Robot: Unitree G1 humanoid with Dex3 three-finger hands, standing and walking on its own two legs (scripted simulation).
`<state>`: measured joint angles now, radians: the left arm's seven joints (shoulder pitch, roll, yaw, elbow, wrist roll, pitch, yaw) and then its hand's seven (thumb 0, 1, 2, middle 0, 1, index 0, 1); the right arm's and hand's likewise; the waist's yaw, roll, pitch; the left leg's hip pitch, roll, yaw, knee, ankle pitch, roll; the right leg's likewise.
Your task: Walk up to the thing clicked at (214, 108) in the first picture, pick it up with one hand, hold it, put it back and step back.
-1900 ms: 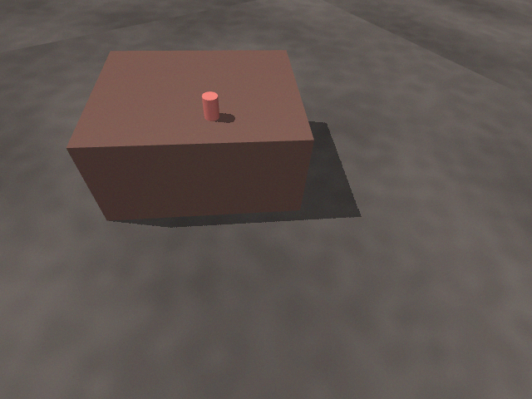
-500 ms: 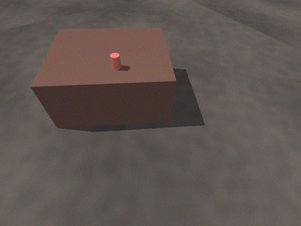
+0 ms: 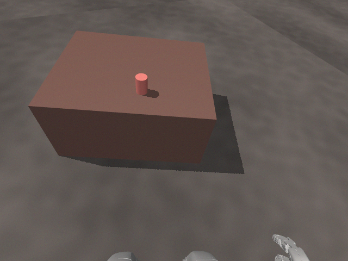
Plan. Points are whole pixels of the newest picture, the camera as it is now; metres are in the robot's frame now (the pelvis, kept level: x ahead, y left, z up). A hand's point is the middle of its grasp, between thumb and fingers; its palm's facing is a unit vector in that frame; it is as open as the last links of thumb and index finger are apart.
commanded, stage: walk up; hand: left
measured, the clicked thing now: (141, 84) +0.97 +0.15 -0.26
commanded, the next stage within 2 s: none
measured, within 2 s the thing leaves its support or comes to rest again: neither
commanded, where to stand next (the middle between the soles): +0.50 -0.08 m, yaw +3 degrees
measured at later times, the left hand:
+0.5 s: hand (85, 234) +0.19 +0.21 -0.12, palm faces +0.04 -0.92 -0.39, open 7.4 cm
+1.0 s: hand (116, 152) +0.44 +0.18 -0.13, palm faces +0.00 -0.91 -0.42, open 7.4 cm
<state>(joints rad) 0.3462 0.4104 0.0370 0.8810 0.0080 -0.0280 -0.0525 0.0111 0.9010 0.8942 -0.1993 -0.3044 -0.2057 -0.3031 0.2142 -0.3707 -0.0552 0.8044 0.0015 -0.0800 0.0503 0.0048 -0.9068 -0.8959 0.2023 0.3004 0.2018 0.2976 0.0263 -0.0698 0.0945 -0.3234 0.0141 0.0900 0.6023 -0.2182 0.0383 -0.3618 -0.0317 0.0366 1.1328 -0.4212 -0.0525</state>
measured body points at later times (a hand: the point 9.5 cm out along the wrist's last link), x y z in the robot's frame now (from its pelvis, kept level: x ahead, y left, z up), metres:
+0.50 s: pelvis +0.19 -0.07 +0.01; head +0.21 -0.08 +0.46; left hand +0.19 +0.26 -0.09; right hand +0.29 -0.39 -0.10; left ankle +0.26 +0.06 -0.69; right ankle +0.19 -0.19 -0.72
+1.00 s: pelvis +0.37 -0.11 -0.01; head +0.38 -0.12 +0.44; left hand +0.44 +0.23 -0.10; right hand +0.43 -0.45 -0.12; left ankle +0.32 +0.04 -0.71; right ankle +0.46 -0.23 -0.72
